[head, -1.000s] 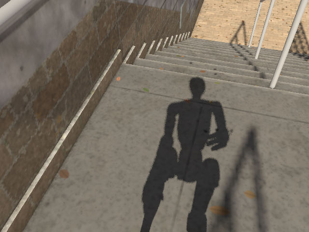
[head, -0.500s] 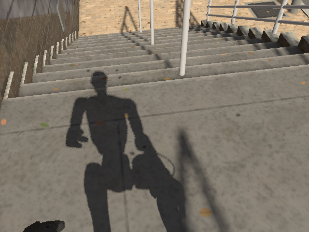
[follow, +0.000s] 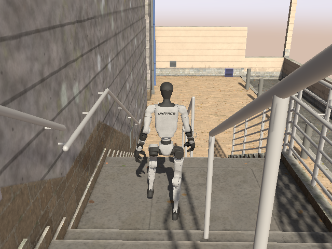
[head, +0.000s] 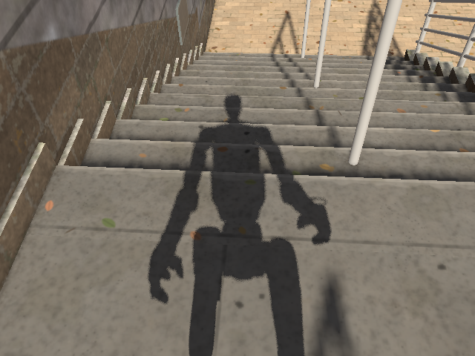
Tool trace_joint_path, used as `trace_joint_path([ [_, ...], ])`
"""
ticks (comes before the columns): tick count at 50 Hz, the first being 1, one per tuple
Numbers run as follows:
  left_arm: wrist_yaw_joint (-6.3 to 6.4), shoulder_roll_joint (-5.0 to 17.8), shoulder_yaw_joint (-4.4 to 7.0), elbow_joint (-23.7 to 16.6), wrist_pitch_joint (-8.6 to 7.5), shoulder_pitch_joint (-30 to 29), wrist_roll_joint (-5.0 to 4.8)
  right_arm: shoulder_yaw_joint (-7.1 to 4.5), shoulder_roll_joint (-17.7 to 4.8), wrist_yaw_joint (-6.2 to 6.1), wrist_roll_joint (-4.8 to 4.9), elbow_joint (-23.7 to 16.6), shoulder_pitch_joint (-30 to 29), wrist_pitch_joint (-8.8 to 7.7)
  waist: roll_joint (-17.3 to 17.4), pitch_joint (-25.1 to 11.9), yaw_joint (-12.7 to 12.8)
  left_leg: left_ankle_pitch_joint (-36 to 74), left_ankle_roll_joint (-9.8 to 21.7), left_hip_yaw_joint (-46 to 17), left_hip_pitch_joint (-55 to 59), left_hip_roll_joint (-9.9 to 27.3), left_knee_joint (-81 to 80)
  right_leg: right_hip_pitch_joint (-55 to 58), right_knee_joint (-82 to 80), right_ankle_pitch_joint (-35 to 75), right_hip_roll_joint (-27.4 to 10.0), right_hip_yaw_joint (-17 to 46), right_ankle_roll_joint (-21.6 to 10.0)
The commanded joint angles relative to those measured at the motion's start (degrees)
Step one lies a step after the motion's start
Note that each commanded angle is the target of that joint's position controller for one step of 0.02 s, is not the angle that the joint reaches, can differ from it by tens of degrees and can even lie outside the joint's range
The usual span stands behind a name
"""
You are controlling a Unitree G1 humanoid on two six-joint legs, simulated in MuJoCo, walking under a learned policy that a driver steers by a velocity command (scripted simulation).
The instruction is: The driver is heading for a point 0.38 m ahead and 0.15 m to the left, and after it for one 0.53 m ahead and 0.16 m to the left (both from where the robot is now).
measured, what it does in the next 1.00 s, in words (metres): walks ahead, turning left: left foot, then right foot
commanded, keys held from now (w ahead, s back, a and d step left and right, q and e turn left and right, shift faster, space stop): q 0.92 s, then w+q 0.08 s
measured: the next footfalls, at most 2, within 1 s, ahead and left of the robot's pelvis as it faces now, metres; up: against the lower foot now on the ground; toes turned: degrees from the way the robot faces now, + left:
left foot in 0.14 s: +0.26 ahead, +0.12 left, +0.00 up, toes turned +7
right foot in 0.62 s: +0.32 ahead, -0.07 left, +0.00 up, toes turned +28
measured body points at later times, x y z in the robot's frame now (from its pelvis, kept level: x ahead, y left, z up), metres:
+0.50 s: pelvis +0.17 +0.03 -0.01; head +0.22 +0.06 +0.44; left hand +0.28 +0.33 -0.11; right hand +0.38 -0.20 -0.11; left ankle +0.22 +0.12 -0.74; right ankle +0.30 -0.12 -0.70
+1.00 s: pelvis +0.19 +0.01 +0.00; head +0.23 +0.03 +0.44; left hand +0.15 +0.32 -0.10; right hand +0.49 -0.10 -0.10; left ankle +0.12 +0.11 -0.72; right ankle +0.28 -0.09 -0.74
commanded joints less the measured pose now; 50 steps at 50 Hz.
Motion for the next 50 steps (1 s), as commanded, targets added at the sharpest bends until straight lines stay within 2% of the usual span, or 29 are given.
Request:
trace_joint_path([
  [1,1.22,7.19,1.13,-2.27,-0.25,-2.86,-0.63,0.84,0.76,1.44,-0.40,-5.55,-7.60,-0.26,-5.75,4.78,-0.51,2.49,0.30,4.89,5.15,-1.06,-6.48,-3.72,-1.65,31.62,-14.81,0.61,-4.87],
  [4,1.82,10.97,2.08,-2.90,0.86,-3.66,-1.21,0.03,-2.14,3.36,-0.50,-7.82,-7.39,-0.52,-8.36,1.78,-1.90,-6.79,2.48,8.25,9.85,-3.83,-9.74,1.94,6.75,46.98,-15.62,0.00,-3.03],
  [6,2.27,12.42,2.56,-3.71,1.50,-5.68,-2.08,-1.39,-4.89,3.66,-0.48,-5.67,2.69,-0.58,-8.51,-3.21,-7.12,-7.52,4.70,10.48,21.79,-7.77,-14.89,2.75,20.05,55.38,-14.41,-0.69,-1.25],
  [7,2.17,12.52,2.62,-4.23,1.35,-5.15,-1.75,-2.92,-8.71,2.83,-0.53,-4.23,8.80,-0.54,-5.35,-6.75,-9.98,4.49,6.93,6.78,34.06,-7.06,-18.59,-3.74,33.33,46.43,-11.41,-1.35,1.38],
  [8,1.37,6.99,1.19,-6.30,0.70,-0.19,1.34,-4.07,-15.20,1.57,-1.25,-4.26,10.88,-0.31,9.42,-14.01,-6.08,36.08,14.94,-11.82,56.42,7.35,-10.78,-25.95,56.27,-1.69,-4.45,-0.79,5.20],
  [9,-0.48,5.65,-0.47,-7.97,-1.22,2.17,0.44,-3.09,-15.16,1.31,-1.62,-5.99,12.25,-0.21,11.66,-26.98,-5.97,36.78,25.97,-34.63,67.50,18.87,-17.22,-37.00,70.52,-26.00,3.05,11.70,5.78],
  [10,-1.41,9.66,0.74,-8.47,-1.87,-3.57,-1.41,-2.49,-12.41,0.83,-2.07,-7.63,11.64,0.56,3.88,-26.74,-8.49,28.57,22.48,-28.28,63.64,15.31,-19.28,-38.26,71.75,-21.59,-0.32,17.05,4.18],
  [11,-1.01,9.28,0.45,-10.20,-1.44,-8.15,-1.64,-1.82,-10.00,0.49,-1.11,-8.89,6.90,0.60,0.82,-20.24,-7.47,21.45,18.94,-21.94,56.59,12.71,-20.48,-40.38,68.29,-15.58,-2.32,16.10,3.54],
  [12,0.07,8.69,0.59,-9.70,-0.51,-9.62,-0.67,-1.26,-7.89,0.15,-0.12,-9.69,3.11,0.83,-3.93,-14.00,-5.54,18.02,16.47,-17.89,47.20,10.01,-22.49,-39.56,64.03,-12.20,-4.05,15.18,4.18],
  [15,1.70,8.36,1.24,-11.23,2.30,-9.12,0.14,-1.11,-7.15,-0.07,-0.84,-10.89,-0.19,1.07,-0.83,-8.61,-1.45,13.28,14.57,-14.43,29.85,5.81,-25.70,-31.19,54.80,-8.81,-4.62,14.36,4.67],
  [17,2.24,6.19,0.51,-11.86,3.07,-9.58,0.08,-1.60,-8.55,-0.39,-1.10,-11.36,0.52,1.06,0.17,-8.85,-1.29,13.84,13.87,-13.71,27.46,4.74,-25.47,-30.99,49.32,-6.42,-3.51,13.98,4.80],
  [20,2.43,6.14,0.09,-13.41,3.68,-12.20,0.36,-2.10,-9.82,-1.66,-0.19,-12.16,1.17,2.16,1.58,-10.09,-1.92,3.05,11.82,-15.13,26.94,3.29,-25.12,-30.88,41.54,-1.58,-2.60,14.95,5.62],
  [24,2.21,6.98,0.22,-15.47,3.78,-16.75,-0.26,-2.21,-9.64,-2.84,-0.05,-13.39,0.91,3.71,4.90,-7.87,-3.27,-15.06,9.51,-18.77,25.08,1.30,-25.92,-28.60,32.78,0.96,-0.62,15.60,6.42],
  [25,2.10,7.42,0.34,-15.64,3.56,-17.23,-0.02,-2.37,-10.11,-2.80,-0.59,-13.59,1.11,4.03,5.55,-7.49,-3.60,-15.62,9.28,-19.91,25.12,1.32,-25.74,-27.52,31.46,0.38,-0.18,15.65,6.54],
  [28,1.27,7.73,0.51,-15.76,2.56,-16.97,-0.46,-2.15,-8.97,-2.40,-0.62,-14.38,1.41,4.64,7.56,-7.40,-3.90,-9.87,8.62,-22.63,27.47,1.24,-23.09,-23.46,24.59,-1.11,0.82,15.47,5.77],
  [30,0.48,7.82,0.85,-14.98,1.96,-13.14,-0.52,-1.84,-8.31,-2.55,0.08,-15.23,0.60,4.94,7.64,-7.46,-1.23,-4.86,6.54,-23.13,27.41,-0.38,-19.35,-15.73,12.27,4.71,0.57,14.46,4.16],
  [31,0.28,9.95,1.64,-14.38,1.83,-10.71,0.02,-1.39,-6.67,-2.71,0.22,-15.68,1.77,5.11,4.93,-8.18,-1.07,-10.67,4.01,-21.26,23.24,-3.02,-15.06,-8.24,8.14,9.95,-4.47,16.83,2.35],
  [32,0.65,15.64,2.93,-15.37,2.38,-12.26,1.56,-0.73,-3.66,-2.70,0.25,-16.66,5.19,5.02,-11.37,-8.49,-4.76,-30.92,0.20,-11.40,12.73,-11.29,-2.42,-0.96,7.52,24.86,-17.83,29.25,-4.58],
  [33,0.48,14.69,3.05,-15.98,2.56,-11.26,3.45,-1.94,-8.09,-2.41,0.04,-17.59,4.53,4.09,-20.63,-8.63,-3.21,-42.76,-3.10,-6.90,4.76,-13.98,10.95,-1.98,4.60,33.54,-25.90,41.01,-14.16],
  [34,0.62,12.06,2.49,-17.46,2.49,-13.51,2.77,-3.46,-12.66,-1.90,-0.21,-16.26,5.44,3.67,-14.76,-8.37,-3.90,-39.48,-4.65,-7.44,4.28,-10.91,21.17,-3.21,5.55,34.34,-25.79,37.33,-15.05],
  [35,0.81,9.67,1.98,-18.18,2.72,-15.76,1.81,-3.78,-12.76,-1.85,0.13,-14.81,5.99,4.14,-11.04,-7.22,-4.47,-35.71,-5.59,-6.14,4.61,-10.07,24.75,-4.42,6.82,32.35,-21.50,30.76,-12.25],
  [36,0.88,8.36,1.54,-18.59,3.04,-17.10,0.75,-3.58,-11.53,-2.10,0.10,-13.91,6.64,4.99,-9.07,-5.84,-4.90,-33.13,-6.50,-5.28,4.41,-9.28,27.55,-4.93,7.52,29.57,-18.14,26.18,-9.88],
  [37,1.06,7.79,1.08,-19.00,3.29,-18.18,0.62,-3.19,-10.59,-2.13,-0.23,-14.20,6.44,5.64,-8.88,-4.50,-4.65,-31.29,-7.35,-4.35,4.39,-8.86,30.39,-6.19,7.25,29.30,-17.05,23.53,-9.60],
  [38,1.22,7.72,0.77,-19.06,3.91,-17.59,0.57,-2.46,-8.12,-1.92,0.47,-14.58,6.16,5.74,-8.73,-3.37,-4.39,-29.68,-7.64,-1.88,4.77,-8.30,30.13,-7.06,6.36,26.54,-15.40,20.56,-9.34],
  [40,1.68,8.50,0.90,-18.83,4.82,-15.64,0.94,-1.58,-6.30,-1.80,1.18,-16.29,3.15,5.62,-10.78,-2.40,-2.53,-27.06,-8.37,1.12,4.26,-7.09,23.66,-5.10,5.18,23.19,-13.97,17.42,-9.55],
  [43,2.09,11.04,1.60,-18.72,5.53,-14.00,1.09,-1.04,-6.00,-1.61,0.76,-18.24,0.39,5.26,-13.46,-3.87,-0.69,-28.63,-8.99,3.61,8.20,-4.34,13.60,-2.24,5.66,24.58,-15.80,15.41,-10.14],
  [46,1.59,13.54,2.54,-18.25,5.65,-13.03,-0.14,-0.76,-5.73,-0.84,0.87,-18.97,0.16,5.08,-14.67,-4.69,-0.11,-28.89,-7.53,5.99,14.72,-3.17,4.90,-3.46,5.74,23.81,-17.87,14.13,-10.30],
  [48,0.79,14.41,2.96,-17.81,5.13,-11.67,-0.94,-0.91,-6.31,-0.17,0.81,-18.71,0.89,5.51,-14.42,-4.83,0.16,-28.76,-5.75,7.78,19.03,-3.45,-0.94,-5.43,3.60,7.07,-18.54,14.07,-9.65],
  [50,0.27,15.23,3.13,-17.57,4.39,-12.93,-2.00,-1.33,-6.77,0.90,0.74,-17.31,3.89,5.33,-14.38,-2.92,-2.33,-25.03,-2.46,9.33,26.50,-3.72,-9.94,-11.24,2.60,-8.52,-18.64,13.66,-8.13],
])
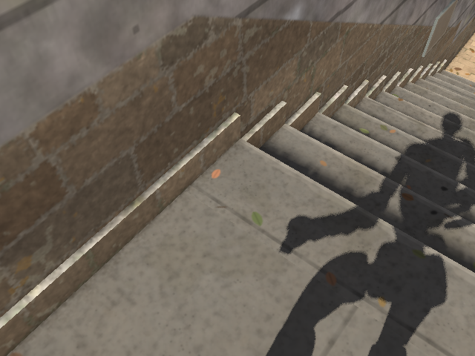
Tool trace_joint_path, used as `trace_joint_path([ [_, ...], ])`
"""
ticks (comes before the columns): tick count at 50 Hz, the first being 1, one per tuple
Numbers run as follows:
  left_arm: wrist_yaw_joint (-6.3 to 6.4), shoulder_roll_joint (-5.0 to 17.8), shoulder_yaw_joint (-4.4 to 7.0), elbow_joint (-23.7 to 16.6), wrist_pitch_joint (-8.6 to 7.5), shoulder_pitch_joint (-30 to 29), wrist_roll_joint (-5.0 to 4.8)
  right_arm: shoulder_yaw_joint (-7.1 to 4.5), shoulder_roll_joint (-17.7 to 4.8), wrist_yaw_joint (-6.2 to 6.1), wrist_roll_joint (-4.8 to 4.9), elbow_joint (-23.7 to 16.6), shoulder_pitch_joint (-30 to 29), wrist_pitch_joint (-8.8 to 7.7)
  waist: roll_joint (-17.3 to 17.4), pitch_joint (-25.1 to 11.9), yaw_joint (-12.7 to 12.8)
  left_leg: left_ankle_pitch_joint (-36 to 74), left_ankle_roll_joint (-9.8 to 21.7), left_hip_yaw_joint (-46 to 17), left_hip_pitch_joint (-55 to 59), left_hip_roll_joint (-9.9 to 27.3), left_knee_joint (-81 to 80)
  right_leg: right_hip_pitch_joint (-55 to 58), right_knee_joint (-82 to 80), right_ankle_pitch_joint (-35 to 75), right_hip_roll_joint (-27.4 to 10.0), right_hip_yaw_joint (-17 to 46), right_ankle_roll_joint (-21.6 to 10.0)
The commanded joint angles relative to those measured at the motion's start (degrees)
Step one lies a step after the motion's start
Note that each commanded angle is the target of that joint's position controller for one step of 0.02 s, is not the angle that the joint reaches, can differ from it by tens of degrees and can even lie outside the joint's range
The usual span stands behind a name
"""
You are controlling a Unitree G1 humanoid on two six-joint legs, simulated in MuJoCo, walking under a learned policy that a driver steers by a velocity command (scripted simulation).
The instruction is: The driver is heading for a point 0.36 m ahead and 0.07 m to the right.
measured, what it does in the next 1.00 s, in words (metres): walks ahead: left foot, then right foot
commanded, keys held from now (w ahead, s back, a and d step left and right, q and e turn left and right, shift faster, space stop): w+q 0.04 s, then w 0.04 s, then w+e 0.38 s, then no key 0.54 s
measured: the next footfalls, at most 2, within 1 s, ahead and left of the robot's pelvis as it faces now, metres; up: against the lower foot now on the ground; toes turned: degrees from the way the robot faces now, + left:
left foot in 0.06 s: +0.02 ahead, +0.12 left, +0.00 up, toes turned +4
right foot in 0.60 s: +0.39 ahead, -0.09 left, +0.00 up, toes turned -5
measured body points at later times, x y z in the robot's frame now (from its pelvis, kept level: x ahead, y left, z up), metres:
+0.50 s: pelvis +0.16 +0.03 -0.01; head +0.19 +0.06 +0.44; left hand +0.39 +0.25 -0.10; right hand +0.14 -0.25 -0.12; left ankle -0.02 +0.12 -0.74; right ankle +0.35 -0.11 -0.69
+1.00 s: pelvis +0.34 -0.01 -0.01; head +0.37 -0.01 +0.44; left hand +0.54 +0.22 -0.11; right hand +0.42 -0.28 -0.12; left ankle +0.41 +0.14 -0.73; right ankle +0.35 -0.08 -0.74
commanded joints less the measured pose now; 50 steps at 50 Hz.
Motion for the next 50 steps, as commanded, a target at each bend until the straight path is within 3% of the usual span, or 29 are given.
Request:
trace_joint_path([
  [1,-0.48,11.34,3.24,-2.51,-1.63,-0.93,-1.45,-2.03,-5.42,1.13,-0.39,-1.82,4.07,-0.93,-11.21,-5.95,-2.33,3.75,4.64,4.50,11.20,-2.35,-12.81,-0.78,-9.83,-15.17,-10.97,9.12,-9.06],
  [2,-0.74,8.99,2.59,-1.99,-2.02,-0.61,-1.19,-2.39,-5.65,1.05,-0.11,0.86,8.97,-0.99,-8.18,-6.17,-3.85,1.34,6.54,4.71,18.54,-3.77,-14.76,-5.91,-5.45,-19.18,-9.20,6.28,-7.24],
  [3,-1.28,5.27,1.52,-2.87,-2.47,-2.15,0.37,-3.39,-8.30,0.60,-0.12,2.92,15.51,-1.48,1.83,-7.09,-5.99,-3.10,9.98,-7.47,27.83,3.35,-19.68,-16.17,10.34,-21.25,-4.70,0.75,-2.95],
  [4,-1.68,2.32,0.29,-8.31,-3.74,-7.96,1.74,-4.29,-15.67,0.31,-1.13,1.82,17.81,-2.81,17.70,-5.27,-6.85,-15.13,20.29,-37.96,31.91,19.24,-28.14,-37.15,30.56,-27.62,4.36,-0.53,0.38],
  [5,-1.97,6.85,1.41,-8.60,-5.21,-11.62,-0.04,-3.20,-12.17,0.31,-2.41,0.71,15.66,-4.69,11.86,-3.35,-8.89,-18.41,23.82,-42.37,26.60,21.97,-34.49,-39.94,36.88,-22.94,2.64,8.96,-0.27],
  [6,-2.42,8.98,2.05,-8.17,-5.45,-10.53,-1.59,-2.12,-10.15,-0.14,-2.95,1.08,12.01,-5.71,11.63,0.40,-6.30,-16.96,21.41,-36.50,24.75,20.25,-34.69,-41.20,37.86,-15.24,0.92,9.44,-1.12],
  [7,-2.62,9.43,2.16,-6.04,-5.46,-7.59,-0.86,-1.19,-7.78,-0.36,-2.37,1.03,9.86,-6.11,9.30,1.17,-4.82,-11.01,18.58,-29.90,23.48,17.33,-33.28,-39.88,37.02,-8.99,-0.35,9.02,-1.21],
  [8,-2.60,9.21,2.17,-4.57,-5.44,-5.69,0.41,-0.60,-6.94,-0.70,-2.00,1.07,7.65,-6.03,7.69,0.61,-3.66,-4.44,16.31,-24.43,21.99,14.82,-32.93,-37.32,35.14,-3.68,-1.08,9.25,-0.78],
  [9,-2.97,7.99,1.83,-4.01,-5.37,-4.92,0.68,-0.52,-7.43,-1.24,-2.34,1.15,7.47,-6.27,6.94,0.13,-3.24,2.09,14.55,-20.09,20.60,13.58,-33.94,-34.90,34.83,1.22,-1.24,8.65,-0.32],
  [12,-3.53,6.27,1.22,-2.83,-5.16,-4.11,-0.08,-0.17,-7.02,-1.78,-2.97,3.18,11.14,-7.24,4.71,-1.22,-3.77,14.48,12.60,-12.45,22.00,12.25,-34.43,-34.63,33.50,9.66,0.03,8.83,0.50],
  [18,-4.54,4.96,0.50,-4.99,-4.50,-7.87,-0.64,0.36,-6.64,-1.45,-2.10,6.64,14.98,-8.66,6.08,2.21,-5.39,19.59,10.41,-3.16,22.76,12.07,-36.41,-33.39,20.47,18.07,3.93,10.56,0.50],
  [23,-7.50,3.15,-0.66,-9.08,-5.73,-15.14,-0.71,0.75,-7.45,-2.14,-2.18,9.91,17.91,-8.30,5.17,6.21,-7.51,24.67,8.37,1.23,27.00,13.39,-36.19,-32.25,9.88,17.84,5.26,6.16,-2.37],
  [25,-8.25,2.29,-1.09,-10.17,-6.16,-15.66,-0.08,1.07,-7.80,-2.30,-1.94,10.76,17.65,-7.63,5.71,5.61,-6.24,43.82,7.69,3.23,27.00,12.89,-31.14,-25.56,5.39,13.60,7.49,2.12,-4.18],
  [27,-8.22,4.35,-0.33,-9.21,-6.32,-9.93,0.96,0.64,-10.20,-2.86,-1.55,10.86,17.52,-6.93,9.88,-0.84,-2.52,70.07,6.57,3.31,28.68,12.60,-20.90,-14.84,4.52,9.34,11.51,-0.50,-6.41],
  [29,-6.97,8.76,1.46,-4.51,-6.09,6.40,0.87,0.62,-11.45,-3.42,-1.68,10.38,15.15,-6.71,9.01,-10.03,6.76,73.34,3.85,4.52,23.18,11.03,-0.62,7.42,-5.14,22.01,11.30,2.70,-9.97],
  [30,-5.44,12.59,1.86,-2.01,-5.21,14.13,2.12,1.72,-8.55,-2.93,-3.35,7.46,14.74,-7.76,0.11,-18.62,7.92,35.41,1.81,3.53,4.38,6.25,17.88,31.81,1.82,45.13,0.56,14.94,-13.11],
  [31,-4.20,15.02,1.09,-3.26,-4.90,12.00,3.54,3.91,-2.22,-1.06,-5.10,8.25,24.53,-9.13,-15.22,-31.73,1.04,-17.78,-0.65,-2.35,-13.61,-2.31,40.59,52.28,8.31,79.45,-16.95,37.49,-25.21],
  [32,-3.47,12.10,1.09,-3.96,-3.86,13.93,4.28,2.39,-9.43,0.26,-2.54,11.50,25.49,-10.08,-6.42,-40.08,5.25,-15.36,-1.28,-14.06,-14.69,-2.22,48.76,50.10,3.69,70.75,-18.78,40.21,-29.82],
  [33,-3.08,10.88,0.89,-4.96,-3.36,8.16,3.64,1.90,-11.19,0.54,-0.28,9.67,17.99,-9.86,-3.97,-30.36,4.60,-11.00,-0.89,-10.69,-17.75,1.34,47.57,39.94,-0.54,57.63,-15.29,32.19,-26.55],
  [34,-2.85,7.83,-0.03,-4.81,-3.66,2.41,1.71,2.21,-10.01,-0.30,-1.33,8.68,12.70,-9.13,2.29,-19.33,2.13,-6.01,-1.27,-7.59,-17.70,4.27,41.10,25.78,-4.31,48.12,-11.21,25.82,-22.23],
  [35,-2.67,5.24,-1.18,-4.77,-4.14,-0.54,0.83,2.11,-9.08,-1.52,-2.15,8.75,11.04,-7.77,4.21,-13.78,-0.41,-4.25,-1.88,-6.82,-13.76,5.78,36.56,14.43,-7.39,42.49,-8.60,22.73,-20.03],
  [36,-2.89,5.59,-1.24,-4.06,-4.27,-1.98,0.94,1.97,-8.44,-2.23,-2.31,8.72,12.01,-6.52,2.66,-9.35,-2.82,-3.27,-2.11,-5.98,-8.85,5.83,33.51,4.62,-10.51,38.15,-6.82,20.26,-19.08],
  [39,-3.96,6.77,-1.03,-2.52,-5.41,-5.03,2.05,2.24,-4.42,-3.32,-2.57,9.61,16.51,-5.30,-2.23,-6.59,-6.03,1.64,-3.09,-3.55,-0.66,4.71,21.70,-7.10,-13.44,39.75,-3.12,12.92,-18.03],
  [41,-4.04,6.48,-1.21,-2.05,-4.57,-6.20,2.70,2.87,-2.65,-3.97,-3.21,9.47,15.41,-5.17,-3.97,-8.11,-5.24,6.27,-3.58,-3.37,0.82,4.80,11.38,-5.68,-11.76,42.04,-1.54,10.34,-16.91],
  [46,-3.35,6.34,-1.58,-0.12,-2.46,-4.58,2.85,2.58,-5.15,-3.61,-2.15,8.06,8.03,-4.23,-5.82,-7.44,-1.60,10.09,-2.74,-5.37,3.88,5.10,-2.80,-2.89,-13.74,11.45,-3.55,15.84,-15.25],
  [47,-3.23,6.54,-1.53,-0.40,-2.06,-5.75,2.49,2.43,-6.00,-3.60,-2.81,7.51,6.88,-4.21,-6.36,-6.29,-1.91,10.14,-2.26,-5.30,4.38,4.83,-5.22,-3.14,-13.80,5.22,-3.21,16.88,-14.29],
  [48,-5.41,6.71,-1.04,-2.18,-4.89,-6.35,-0.23,2.79,-5.67,-0.63,-8.46,6.66,7.20,-6.06,1.87,-3.81,-3.55,4.84,-2.20,-3.99,2.58,4.75,-1.24,-3.76,-11.21,-8.69,-7.07,21.67,-12.90],
  [49,-5.78,6.24,-1.25,-1.67,-6.09,-6.69,-1.03,2.68,-4.53,0.22,-8.43,6.98,6.84,-7.28,0.59,-4.25,-3.68,5.37,-1.21,-5.01,3.31,6.02,-5.53,-3.83,-9.67,-13.45,-6.74,23.08,-11.81],
  [50,-6.07,3.88,-2.22,-1.71,-6.70,-6.99,-1.43,2.56,-4.31,1.08,-6.60,6.35,5.58,-8.45,0.03,-3.85,-4.14,9.14,-0.25,-4.63,4.89,6.04,-12.39,-3.06,-7.61,-13.36,-4.60,23.12,-9.69],
])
